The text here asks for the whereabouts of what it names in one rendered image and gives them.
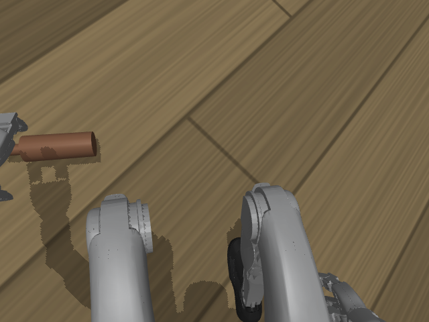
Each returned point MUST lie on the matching right robot foot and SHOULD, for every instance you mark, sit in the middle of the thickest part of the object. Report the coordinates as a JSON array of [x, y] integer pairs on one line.
[[235, 266]]

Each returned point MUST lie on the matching bottle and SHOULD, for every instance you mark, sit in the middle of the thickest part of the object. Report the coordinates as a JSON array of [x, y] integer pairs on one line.
[[56, 146]]

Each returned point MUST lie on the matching left robot hand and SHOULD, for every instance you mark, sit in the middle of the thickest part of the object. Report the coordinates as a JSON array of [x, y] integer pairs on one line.
[[10, 124]]

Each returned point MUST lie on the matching right robot hand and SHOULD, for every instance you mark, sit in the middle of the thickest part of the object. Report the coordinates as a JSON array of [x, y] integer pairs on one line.
[[345, 298]]

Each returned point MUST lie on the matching right robot arm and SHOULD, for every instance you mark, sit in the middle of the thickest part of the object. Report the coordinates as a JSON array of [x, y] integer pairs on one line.
[[363, 315]]

